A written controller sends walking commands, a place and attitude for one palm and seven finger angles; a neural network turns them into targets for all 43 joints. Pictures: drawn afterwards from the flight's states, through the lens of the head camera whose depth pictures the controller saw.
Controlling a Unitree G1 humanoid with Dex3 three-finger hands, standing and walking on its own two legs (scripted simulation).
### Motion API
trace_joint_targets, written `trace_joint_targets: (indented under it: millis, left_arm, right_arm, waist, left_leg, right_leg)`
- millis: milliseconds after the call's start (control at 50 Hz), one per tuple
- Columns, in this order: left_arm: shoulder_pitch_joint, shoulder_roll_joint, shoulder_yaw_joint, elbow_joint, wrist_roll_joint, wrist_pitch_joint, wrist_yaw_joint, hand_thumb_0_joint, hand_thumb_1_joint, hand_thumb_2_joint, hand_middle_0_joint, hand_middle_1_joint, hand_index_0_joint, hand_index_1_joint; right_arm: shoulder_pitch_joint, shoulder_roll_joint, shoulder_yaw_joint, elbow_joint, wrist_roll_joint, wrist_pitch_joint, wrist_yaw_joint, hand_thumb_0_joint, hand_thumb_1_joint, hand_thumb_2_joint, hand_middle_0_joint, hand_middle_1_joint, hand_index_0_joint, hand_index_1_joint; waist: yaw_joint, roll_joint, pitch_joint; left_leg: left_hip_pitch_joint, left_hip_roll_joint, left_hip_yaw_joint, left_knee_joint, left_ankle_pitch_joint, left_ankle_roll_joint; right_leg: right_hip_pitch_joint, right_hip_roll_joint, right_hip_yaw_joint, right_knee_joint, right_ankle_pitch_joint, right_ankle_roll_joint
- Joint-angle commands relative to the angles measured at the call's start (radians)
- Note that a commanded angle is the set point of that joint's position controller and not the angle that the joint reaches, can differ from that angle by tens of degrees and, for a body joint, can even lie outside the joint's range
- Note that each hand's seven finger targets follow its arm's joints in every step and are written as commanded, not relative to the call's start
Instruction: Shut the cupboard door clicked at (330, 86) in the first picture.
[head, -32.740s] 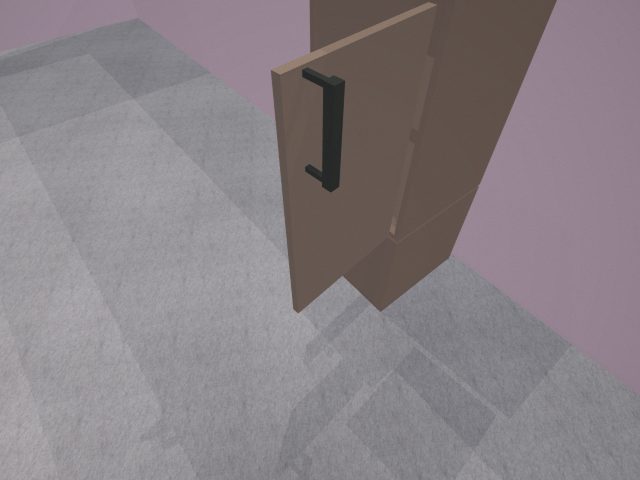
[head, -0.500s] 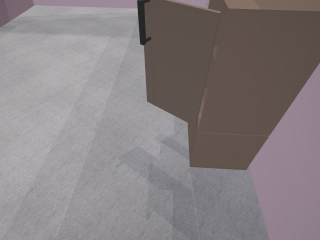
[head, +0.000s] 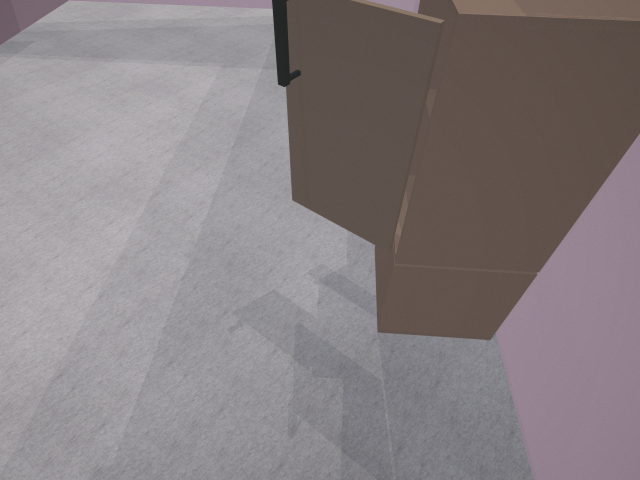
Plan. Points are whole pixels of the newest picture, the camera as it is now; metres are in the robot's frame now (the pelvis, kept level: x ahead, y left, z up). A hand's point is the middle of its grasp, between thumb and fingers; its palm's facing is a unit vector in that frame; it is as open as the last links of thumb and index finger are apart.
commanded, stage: walk to a spot facing it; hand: left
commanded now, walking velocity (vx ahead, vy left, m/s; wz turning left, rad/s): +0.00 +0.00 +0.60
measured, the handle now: (288, 40) +0.91 +0.12 +0.15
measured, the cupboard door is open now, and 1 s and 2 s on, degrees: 57 57 57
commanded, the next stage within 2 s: none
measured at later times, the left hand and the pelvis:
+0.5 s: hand out of the picture +0.02 +0.24 -0.18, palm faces +0.25 -0.94 -0.23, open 7.4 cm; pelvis -0.01 +0.02 -0.01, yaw +14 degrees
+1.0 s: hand out of the picture -0.06 +0.18 -0.17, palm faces +0.55 -0.79 -0.29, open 7.4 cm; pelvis +0.01 -0.02 -0.01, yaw +36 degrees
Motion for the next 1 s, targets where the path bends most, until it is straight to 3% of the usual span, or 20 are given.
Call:
trace_joint_targets:
  millis: [0, 120, 200, 260, 280, 300, 320, 340, 380, 460, 600, 680, 700, 720, 740, 760, 780, 840, 900, 980]
  left_arm:
    - [0.072, 0.108, 0.021, -0.014, 0.000, -0.008, 0.011, 0.000, 0.900, 0.900, -0.200, -0.300, -0.200, -0.300]
    - [0.070, 0.160, 0.065, -0.073, 0.006, 0.012, 0.018, 0.000, 0.900, 0.900, -0.200, -0.300, -0.200, -0.300]
    - [0.009, 0.194, 0.087, -0.136, 0.023, 0.014, 0.019, 0.000, 0.900, 0.900, -0.200, -0.300, -0.200, -0.300]
    - [-0.034, 0.236, 0.101, -0.176, 0.015, 0.013, 0.011, 0.000, 0.900, 0.900, -0.200, -0.300, -0.200, -0.300]
    - [-0.029, 0.232, 0.101, -0.192, 0.006, 0.015, 0.006, 0.000, 0.900, 0.900, -0.200, -0.300, -0.200, -0.300]
    - [0.010, 0.184, 0.095, -0.220, -0.005, 0.021, 0.003, 0.000, 0.900, 0.900, -0.200, -0.300, -0.200, -0.300]
    - [-0.027, 0.156, 0.082, -0.261, 0.001, 0.025, 0.008, 0.000, 0.900, 0.900, -0.200, -0.300, -0.200, -0.300]
    - [-0.103, 0.171, 0.084, -0.282, 0.009, 0.042, 0.014, 0.000, 0.900, 0.900, -0.200, -0.300, -0.200, -0.300]
    - [-0.130, 0.164, 0.093, -0.289, 0.016, 0.038, 0.000, 0.000, 0.900, 0.900, -0.200, -0.300, -0.200, -0.300]
    - [-0.110, 0.159, 0.091, -0.288, 0.018, 0.033, -0.015, 0.000, 0.900, 0.900, -0.200, -0.300, -0.200, -0.300]
    - [-0.127, 0.177, 0.082, -0.334, 0.016, 0.039, -0.012, 0.000, 0.900, 0.900, -0.200, -0.300, -0.200, -0.300]
    - [0.021, 0.222, 0.094, -0.306, 0.010, 0.038, -0.007, 0.000, 0.900, 0.900, -0.200, -0.300, -0.200, -0.300]
    - [0.056, 0.271, 0.107, -0.306, 0.019, 0.032, -0.002, 0.000, 0.900, 0.900, -0.200, -0.300, -0.200, -0.300]
    - [0.033, 0.356, 0.124, -0.325, 0.036, 0.026, 0.005, 0.000, 0.900, 0.900, -0.200, -0.300, -0.200, -0.300]
    - [-0.109, 0.366, 0.107, -0.363, 0.028, 0.030, 0.011, 0.000, 0.900, 0.900, -0.200, -0.300, -0.200, -0.300]
    - [-0.170, 0.318, 0.109, -0.376, 0.023, 0.019, 0.016, 0.000, 0.900, 0.900, -0.200, -0.300, -0.200, -0.300]
    - [-0.197, 0.264, 0.096, -0.374, 0.022, 0.008, 0.015, 0.000, 0.900, 0.900, -0.200, -0.300, -0.200, -0.300]
    - [-0.152, 0.245, 0.091, -0.349, 0.023, -0.006, 0.011, 0.000, 0.900, 0.900, -0.200, -0.300, -0.200, -0.300]
    - [-0.022, 0.287, 0.103, -0.314, 0.023, -0.003, 0.010, 0.000, 0.900, 0.900, -0.200, -0.300, -0.200, -0.300]
    - [0.018, 0.313, 0.114, -0.304, 0.024, 0.002, 0.005, 0.000, 0.900, 0.900, -0.200, -0.300, -0.200, -0.300]
  right_arm:
    - [0.053, -0.091, -0.017, -0.022, 0.000, -0.008, -0.007, 0.000, -0.900, -0.900, 0.200, 0.300, 0.200, 0.300]
    - [0.037, -0.086, -0.035, -0.075, -0.003, 0.013, 0.003, 0.000, -0.900, -0.900, 0.200, 0.300, 0.200, 0.300]
    - [-0.028, -0.086, -0.058, -0.146, -0.005, 0.031, 0.017, 0.000, -0.900, -0.900, 0.200, 0.300, 0.200, 0.300]
    - [0.021, -0.088, -0.058, -0.167, -0.007, 0.030, 0.028, 0.000, -0.900, -0.900, 0.200, 0.300, 0.200, 0.300]
    - [0.086, -0.115, -0.065, -0.161, -0.012, 0.025, 0.028, 0.000, -0.900, -0.900, 0.200, 0.300, 0.200, 0.300]
    - [0.131, -0.201, -0.081, -0.172, -0.023, 0.017, 0.024, 0.000, -0.900, -0.900, 0.200, 0.300, 0.200, 0.300]
    - [0.174, -0.255, -0.097, -0.163, -0.022, 0.021, 0.018, 0.000, -0.900, -0.900, 0.200, 0.300, 0.200, 0.300]
    - [0.164, -0.269, -0.098, -0.163, -0.022, 0.020, 0.014, 0.000, -0.900, -0.900, 0.200, 0.300, 0.200, 0.300]
    - [0.061, -0.247, -0.094, -0.207, -0.026, 0.014, 0.009, 0.000, -0.900, -0.900, 0.200, 0.300, 0.200, 0.300]
    - [0.023, -0.241, -0.092, -0.228, -0.022, 0.003, 0.006, 0.000, -0.900, -0.900, 0.200, 0.300, 0.200, 0.300]
    - [0.010, -0.270, -0.118, -0.255, -0.022, 0.026, 0.021, 0.000, -0.900, -0.900, 0.200, 0.300, 0.200, 0.300]
    - [-0.071, -0.254, -0.128, -0.295, -0.013, 0.041, 0.026, 0.000, -0.900, -0.900, 0.200, 0.300, 0.200, 0.300]
    - [-0.078, -0.209, -0.126, -0.303, -0.004, 0.046, 0.032, 0.000, -0.900, -0.900, 0.200, 0.300, 0.200, 0.300]
    - [-0.069, -0.145, -0.121, -0.321, 0.002, 0.045, 0.035, 0.000, -0.900, -0.900, 0.200, 0.300, 0.200, 0.300]
    - [-0.065, -0.183, -0.127, -0.322, -0.013, 0.042, 0.040, 0.000, -0.900, -0.900, 0.200, 0.300, 0.200, 0.300]
    - [-0.032, -0.182, -0.128, -0.312, -0.020, 0.051, 0.043, 0.000, -0.900, -0.900, 0.200, 0.300, 0.200, 0.300]
    - [-0.028, -0.168, -0.121, -0.302, -0.018, 0.048, 0.050, 0.000, -0.900, -0.900, 0.200, 0.300, 0.200, 0.300]
    - [-0.065, -0.150, -0.103, -0.318, -0.001, 0.044, 0.063, 0.000, -0.900, -0.900, 0.200, 0.300, 0.200, 0.300]
    - [-0.153, -0.125, -0.081, -0.341, 0.000, 0.039, 0.066, 0.000, -0.900, -0.900, 0.200, 0.300, 0.200, 0.300]
    - [-0.161, -0.129, -0.075, -0.343, 0.004, 0.031, 0.066, 0.000, -0.900, -0.900, 0.200, 0.300, 0.200, 0.300]
  waist:
    - [-0.008, 0.001, 0.052]
    - [0.006, -0.099, 0.037]
    - [0.004, -0.142, 0.105]
    - [-0.034, -0.093, 0.062]
    - [-0.057, -0.010, 0.013]
    - [-0.060, 0.242, -0.033]
    - [-0.081, 0.308, -0.085]
    - [-0.083, 0.225, -0.073]
    - [-0.042, 0.117, -0.016]
    - [-0.020, 0.075, -0.059]
    - [-0.034, 0.181, -0.098]
    - [0.035, 0.179, -0.100]
    - [0.049, 0.049, -0.089]
    - [0.045, -0.226, -0.038]
    - [0.008, -0.183, 0.022]
    - [-0.035, -0.129, -0.006]
    - [-0.050, -0.193, 0.031]
    - [-0.037, -0.205, 0.013]
    - [0.029, -0.197, -0.032]
    - [0.034, -0.233, -0.055]
  left_leg:
    - [0.041, 0.087, -0.098, -0.033, 0.151, 0.021]
    - [-0.125, 0.033, -0.057, 0.176, 0.121, 0.009]
    - [-0.279, 0.046, -0.007, 0.464, -0.328, -0.015]
    - [-0.145, 0.030, 0.054, 0.244, -0.155, -0.010]
    - [-0.012, 0.049, -0.004, 0.143, 0.131, 0.026]
    - [0.089, 0.246, -0.333, 0.051, 0.491, 0.152]
    - [0.059, 0.379, -0.536, -0.088, 0.422, 0.252]
    - [-0.006, 0.373, -0.596, -0.137, 0.126, 0.240]
    - [-0.107, 0.304, -0.528, -0.186, -0.231, 0.177]
    - [-0.049, 0.208, -0.407, -0.168, -0.106, 0.144]
    - [-0.011, 0.158, -0.451, -0.139, -0.083, 0.137]
    - [-0.190, 0.065, -0.426, -0.095, -0.165, 0.067]
    - [-0.303, -0.016, -0.360, 0.028, -0.268, 0.014]
    - [-0.460, -0.155, -0.175, 0.349, -0.367, -0.061]
    - [-0.431, -0.116, -0.151, 0.624, -0.389, -0.055]
    - [-0.409, -0.066, -0.161, 0.771, -0.347, -0.044]
    - [-0.434, -0.032, -0.140, 0.818, -0.307, -0.046]
    - [-0.402, -0.009, -0.053, 0.722, -0.270, -0.066]
    - [-0.334, -0.018, 0.027, 0.489, -0.288, -0.062]
    - [-0.218, -0.039, 0.078, 0.280, -0.252, -0.042]
  right_leg:
    - [-0.103, -0.130, 0.084, -0.086, 0.188, -0.011]
    - [-0.051, -0.246, 0.087, -0.007, 0.298, -0.068]
    - [-0.059, -0.401, 0.097, 0.012, 0.542, -0.178]
    - [-0.066, -0.342, -0.040, 0.205, 0.677, -0.091]
    - [-0.155, -0.286, -0.090, 0.350, 0.582, -0.021]
    - [-0.333, -0.149, -0.136, 0.556, 0.191, 0.067]
    - [-0.362, -0.060, -0.039, 0.730, -0.402, 0.063]
    - [-0.396, -0.069, 0.066, 0.813, -0.380, 0.044]
    - [-0.441, -0.089, 0.104, 0.817, -0.201, 0.055]
    - [-0.424, -0.065, 0.083, 0.662, -0.106, 0.080]
    - [-0.346, -0.005, 0.071, 0.424, -0.142, 0.088]
    - [-0.055, 0.026, 0.041, 0.080, -0.031, 0.062]
    - [0.025, -0.085, 0.152, -0.075, -0.090, 0.019]
    - [-0.013, -0.371, 0.501, -0.229, -0.296, -0.100]
    - [-0.201, -0.512, 0.512, -0.235, -0.200, -0.159]
    - [-0.227, -0.450, 0.450, -0.178, -0.125, -0.158]
    - [-0.206, -0.372, 0.349, -0.119, 0.041, -0.137]
    - [-0.080, -0.308, 0.110, 0.019, 0.546, -0.102]
    - [0.039, -0.313, 0.066, 0.093, 0.757, -0.080]
    - [0.058, -0.327, 0.036, 0.158, 0.821, -0.061]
